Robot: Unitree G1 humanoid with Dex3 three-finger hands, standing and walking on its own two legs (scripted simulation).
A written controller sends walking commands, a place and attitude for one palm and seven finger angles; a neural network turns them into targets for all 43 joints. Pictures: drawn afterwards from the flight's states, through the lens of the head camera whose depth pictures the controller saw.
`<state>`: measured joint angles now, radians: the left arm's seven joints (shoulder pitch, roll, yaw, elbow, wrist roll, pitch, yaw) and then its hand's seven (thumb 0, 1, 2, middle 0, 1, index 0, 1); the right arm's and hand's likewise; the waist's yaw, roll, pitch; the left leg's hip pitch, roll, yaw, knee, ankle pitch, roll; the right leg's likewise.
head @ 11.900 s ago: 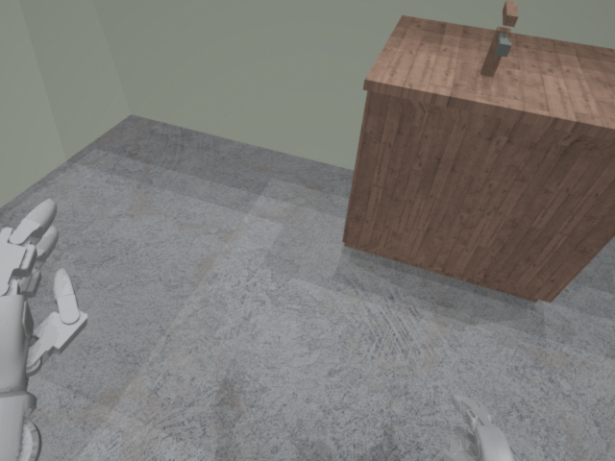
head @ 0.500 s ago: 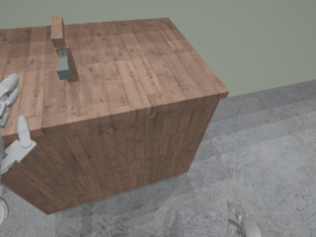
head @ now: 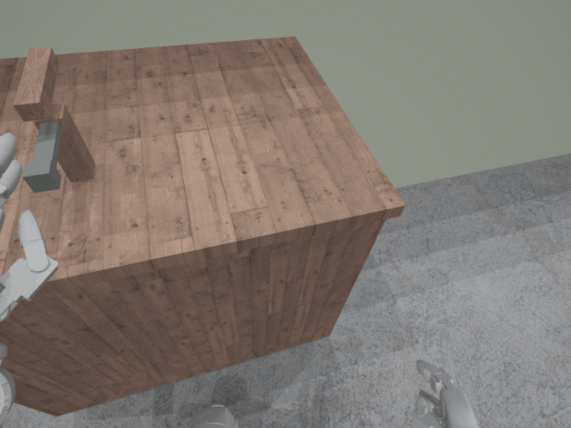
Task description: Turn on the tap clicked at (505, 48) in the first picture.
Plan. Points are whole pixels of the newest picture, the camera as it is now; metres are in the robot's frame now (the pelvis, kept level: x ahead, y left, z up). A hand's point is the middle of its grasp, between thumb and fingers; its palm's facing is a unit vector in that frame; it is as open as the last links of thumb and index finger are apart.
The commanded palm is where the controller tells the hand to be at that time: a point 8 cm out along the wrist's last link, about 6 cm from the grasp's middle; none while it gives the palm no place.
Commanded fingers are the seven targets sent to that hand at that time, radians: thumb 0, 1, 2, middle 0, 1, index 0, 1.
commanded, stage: come to a stop and stand still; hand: left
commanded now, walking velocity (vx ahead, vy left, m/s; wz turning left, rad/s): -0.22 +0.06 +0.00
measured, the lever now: (42, 176) +0.35 +0.34 +0.15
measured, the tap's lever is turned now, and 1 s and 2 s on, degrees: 0 0 0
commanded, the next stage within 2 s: look again from close up in 1.36 s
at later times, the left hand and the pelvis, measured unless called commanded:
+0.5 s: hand (93, 231) +0.26 +0.23 +0.17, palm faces +0.40 -0.80 -0.45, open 7.4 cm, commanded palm +0.21 +0.27 +0.19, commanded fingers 0.00 0.90 0.90 -0.20 -0.30 -0.20 -0.30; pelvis +0.05 -0.02 +0.01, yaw +0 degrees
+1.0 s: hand out of the picture +0.21 +0.30 +0.19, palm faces +0.45 -0.83 -0.33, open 7.4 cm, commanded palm +0.15 +0.32 +0.19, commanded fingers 0.00 0.90 0.90 -0.20 -0.30 -0.20 -0.30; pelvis +0.00 +0.04 +0.01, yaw +0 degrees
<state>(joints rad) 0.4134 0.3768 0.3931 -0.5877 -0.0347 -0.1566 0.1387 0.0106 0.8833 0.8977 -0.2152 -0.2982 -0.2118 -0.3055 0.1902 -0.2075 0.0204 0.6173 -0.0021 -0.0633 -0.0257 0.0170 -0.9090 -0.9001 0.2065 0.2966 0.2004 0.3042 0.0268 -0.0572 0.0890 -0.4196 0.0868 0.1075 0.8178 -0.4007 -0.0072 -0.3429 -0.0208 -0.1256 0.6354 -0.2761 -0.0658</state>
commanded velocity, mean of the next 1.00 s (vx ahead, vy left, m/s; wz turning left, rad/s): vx -0.08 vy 0.03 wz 0.00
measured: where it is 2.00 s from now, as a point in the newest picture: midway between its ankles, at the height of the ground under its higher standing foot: outside the picture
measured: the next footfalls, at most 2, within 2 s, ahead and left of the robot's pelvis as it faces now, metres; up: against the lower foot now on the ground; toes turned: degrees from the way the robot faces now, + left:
left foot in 0.04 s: +0.11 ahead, +0.11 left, +0.00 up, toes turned +6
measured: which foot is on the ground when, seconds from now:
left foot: up 0.00-0.02, down 0.04-1.00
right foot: down 0.00-1.00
